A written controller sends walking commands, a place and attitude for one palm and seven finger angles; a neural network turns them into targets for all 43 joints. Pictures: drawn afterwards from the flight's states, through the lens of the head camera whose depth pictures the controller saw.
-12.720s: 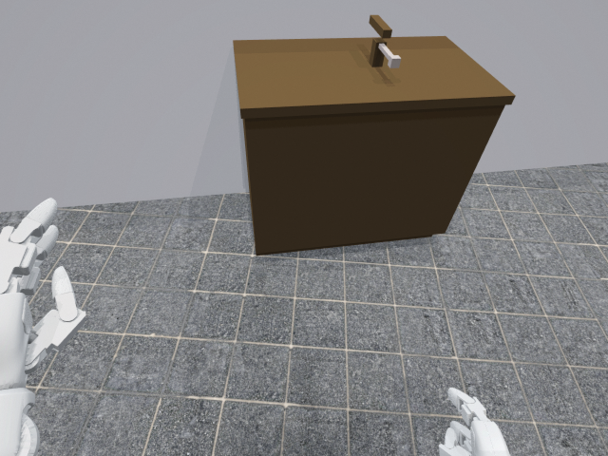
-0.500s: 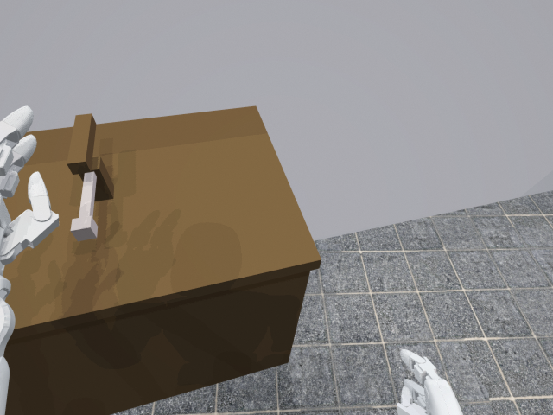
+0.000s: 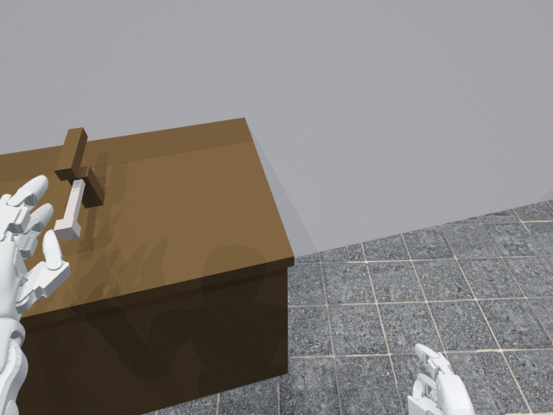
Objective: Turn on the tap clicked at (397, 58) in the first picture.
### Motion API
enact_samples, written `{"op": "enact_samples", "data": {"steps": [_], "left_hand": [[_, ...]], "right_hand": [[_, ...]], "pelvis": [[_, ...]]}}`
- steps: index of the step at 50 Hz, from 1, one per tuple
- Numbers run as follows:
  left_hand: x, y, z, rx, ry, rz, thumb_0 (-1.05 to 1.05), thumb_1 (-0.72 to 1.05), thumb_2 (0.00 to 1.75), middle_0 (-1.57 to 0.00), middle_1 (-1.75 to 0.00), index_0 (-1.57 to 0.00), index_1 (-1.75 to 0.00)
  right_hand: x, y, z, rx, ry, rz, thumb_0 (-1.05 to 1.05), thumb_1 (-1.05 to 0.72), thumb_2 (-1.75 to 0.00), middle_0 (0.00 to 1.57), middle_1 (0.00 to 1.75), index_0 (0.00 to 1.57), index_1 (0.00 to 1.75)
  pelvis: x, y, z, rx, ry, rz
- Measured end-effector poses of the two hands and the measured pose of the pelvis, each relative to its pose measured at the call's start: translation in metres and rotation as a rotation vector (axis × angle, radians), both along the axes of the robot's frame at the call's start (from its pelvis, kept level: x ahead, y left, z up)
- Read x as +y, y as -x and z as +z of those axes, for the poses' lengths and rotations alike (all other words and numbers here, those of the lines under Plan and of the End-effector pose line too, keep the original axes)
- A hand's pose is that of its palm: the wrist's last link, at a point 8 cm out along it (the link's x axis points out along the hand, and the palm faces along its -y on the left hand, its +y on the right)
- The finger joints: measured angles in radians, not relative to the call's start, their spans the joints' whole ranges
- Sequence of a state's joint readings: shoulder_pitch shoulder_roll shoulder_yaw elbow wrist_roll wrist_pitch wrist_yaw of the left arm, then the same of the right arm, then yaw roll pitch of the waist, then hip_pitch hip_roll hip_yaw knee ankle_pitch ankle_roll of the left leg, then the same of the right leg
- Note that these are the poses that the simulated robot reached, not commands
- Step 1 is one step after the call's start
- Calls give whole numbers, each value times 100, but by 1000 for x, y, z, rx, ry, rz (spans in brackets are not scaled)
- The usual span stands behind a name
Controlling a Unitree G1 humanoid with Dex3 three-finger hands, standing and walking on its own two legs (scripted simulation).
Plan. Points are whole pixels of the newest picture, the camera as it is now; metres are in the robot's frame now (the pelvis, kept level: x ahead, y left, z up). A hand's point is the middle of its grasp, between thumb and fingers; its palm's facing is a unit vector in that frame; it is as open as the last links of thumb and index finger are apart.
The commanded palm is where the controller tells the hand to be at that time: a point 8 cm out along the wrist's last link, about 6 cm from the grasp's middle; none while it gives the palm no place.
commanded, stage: turn the palm inward beside the body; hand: left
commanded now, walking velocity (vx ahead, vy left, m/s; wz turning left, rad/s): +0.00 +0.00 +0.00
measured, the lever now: (67, 229) +0.37 +0.40 +0.05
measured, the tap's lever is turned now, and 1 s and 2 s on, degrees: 0 0 0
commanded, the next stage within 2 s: reach beside the lever's end, fingers flat in 1.58 s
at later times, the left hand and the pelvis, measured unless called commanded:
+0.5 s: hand (64, 295) +0.20 +0.26 +0.15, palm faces +0.44 -0.87 -0.23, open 7.4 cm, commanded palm +0.15 +0.30 +0.16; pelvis +0.01 +0.01 +0.00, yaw +0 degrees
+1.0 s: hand (71, 314) +0.19 +0.25 +0.13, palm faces +0.48 -0.87 -0.16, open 7.4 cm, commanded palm +0.13 +0.29 +0.15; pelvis +0.00 +0.02 +0.00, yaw +0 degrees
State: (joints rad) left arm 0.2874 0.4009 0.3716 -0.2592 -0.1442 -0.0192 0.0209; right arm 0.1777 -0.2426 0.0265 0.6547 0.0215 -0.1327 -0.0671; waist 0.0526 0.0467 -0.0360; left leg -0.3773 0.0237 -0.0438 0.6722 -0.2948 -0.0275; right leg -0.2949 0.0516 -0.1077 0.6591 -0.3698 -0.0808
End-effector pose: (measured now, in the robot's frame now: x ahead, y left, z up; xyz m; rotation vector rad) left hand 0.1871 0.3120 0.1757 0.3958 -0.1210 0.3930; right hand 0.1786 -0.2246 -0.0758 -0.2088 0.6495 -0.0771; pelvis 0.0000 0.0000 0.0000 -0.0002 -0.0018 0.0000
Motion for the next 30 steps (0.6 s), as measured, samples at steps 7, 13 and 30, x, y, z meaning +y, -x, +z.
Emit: {"op": "enact_samples", "data": {"steps": [7, 13, 30], "left_hand": [[-4, 8, 2, -34, 30, 7, 2, 89, 90, -21, -31, -22, -30], [-4, 20, -9, -22, 70, 38, 2, 90, 90, -21, -31, -21, -30], [-12, 37, -18, -32, 140, 59, 2, 90, 90, -21, -31, -21, -30]], "right_hand": [[-20, 7, -1, 5, 7, -56, 1, -90, -90, 21, 30, 21, 30], [-25, 11, -1, 6, 33, -64, 1, -90, -90, 21, 30, 20, 30], [30, -9, 11, -109, -25, 30, 1, -90, -90, 21, 30, 21, 30]], "pelvis": [[-5, -11, -1, 14, -8, -12], [-1, -13, -1, 18, -6, -5], [19, -4, -2, 10, 2, 0]]}}
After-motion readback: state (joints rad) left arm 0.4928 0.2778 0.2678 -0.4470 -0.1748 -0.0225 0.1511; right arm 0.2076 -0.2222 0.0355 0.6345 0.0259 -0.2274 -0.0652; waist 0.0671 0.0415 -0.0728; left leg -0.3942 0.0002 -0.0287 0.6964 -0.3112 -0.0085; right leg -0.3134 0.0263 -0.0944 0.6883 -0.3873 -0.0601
